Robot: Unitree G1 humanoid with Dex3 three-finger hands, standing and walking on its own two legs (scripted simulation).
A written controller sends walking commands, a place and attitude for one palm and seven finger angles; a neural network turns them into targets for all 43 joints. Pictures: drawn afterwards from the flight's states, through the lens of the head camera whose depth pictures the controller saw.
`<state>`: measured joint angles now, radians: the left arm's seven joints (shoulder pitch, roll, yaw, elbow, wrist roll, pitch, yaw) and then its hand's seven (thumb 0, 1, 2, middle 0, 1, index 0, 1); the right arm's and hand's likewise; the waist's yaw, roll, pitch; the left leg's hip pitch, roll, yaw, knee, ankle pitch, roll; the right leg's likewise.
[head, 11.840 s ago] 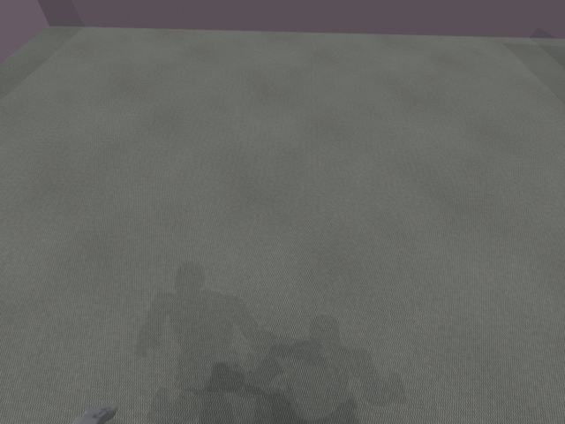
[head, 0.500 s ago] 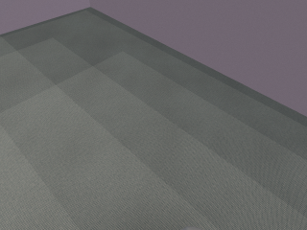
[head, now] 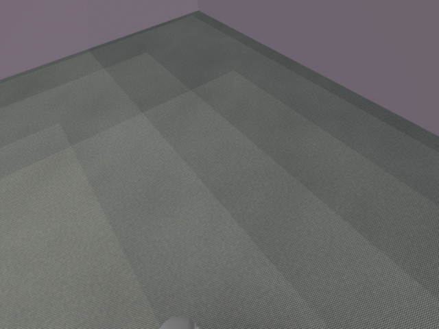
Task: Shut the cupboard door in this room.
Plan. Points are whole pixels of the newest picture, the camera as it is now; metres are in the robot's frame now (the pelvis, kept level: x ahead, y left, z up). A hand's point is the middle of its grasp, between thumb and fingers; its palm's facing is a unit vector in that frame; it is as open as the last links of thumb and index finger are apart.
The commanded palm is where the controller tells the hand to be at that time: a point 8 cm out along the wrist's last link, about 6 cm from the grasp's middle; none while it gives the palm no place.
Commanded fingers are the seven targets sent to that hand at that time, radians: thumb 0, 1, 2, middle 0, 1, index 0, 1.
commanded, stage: turn or walk to find it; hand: left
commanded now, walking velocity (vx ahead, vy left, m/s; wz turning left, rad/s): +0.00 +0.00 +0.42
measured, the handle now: out of the picture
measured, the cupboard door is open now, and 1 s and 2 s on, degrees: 80 80 80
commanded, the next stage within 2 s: none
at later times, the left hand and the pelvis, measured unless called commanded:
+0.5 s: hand out of the picture +0.01 +0.28 -0.17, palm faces +0.24 -0.94 -0.24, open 7.4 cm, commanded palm none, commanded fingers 0.00 0.90 0.90 -0.20 -0.30 -0.20 -0.30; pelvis -0.02 +0.06 +0.00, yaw +11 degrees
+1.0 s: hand out of the picture -0.04 +0.19 -0.15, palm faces +0.43 -0.86 -0.28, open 7.4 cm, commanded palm none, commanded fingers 0.00 0.90 0.90 -0.20 -0.30 -0.20 -0.30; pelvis -0.03 -0.01 +0.00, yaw +26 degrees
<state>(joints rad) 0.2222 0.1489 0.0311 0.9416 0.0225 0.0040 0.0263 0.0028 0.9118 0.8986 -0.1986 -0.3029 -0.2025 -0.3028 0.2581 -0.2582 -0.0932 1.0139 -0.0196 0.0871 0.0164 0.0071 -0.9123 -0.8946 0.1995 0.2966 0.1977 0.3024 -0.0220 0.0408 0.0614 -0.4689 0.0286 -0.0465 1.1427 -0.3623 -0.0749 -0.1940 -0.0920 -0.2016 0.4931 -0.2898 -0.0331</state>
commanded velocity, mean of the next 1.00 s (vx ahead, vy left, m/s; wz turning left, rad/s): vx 0.00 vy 0.00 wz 0.42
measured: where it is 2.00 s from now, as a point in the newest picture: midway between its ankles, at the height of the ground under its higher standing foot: outside the picture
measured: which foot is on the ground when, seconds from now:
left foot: up 0.00-0.20, down 0.22-0.72, up 0.74-1.00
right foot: down 0.00-0.22, up 0.24-0.70, down 0.72-1.00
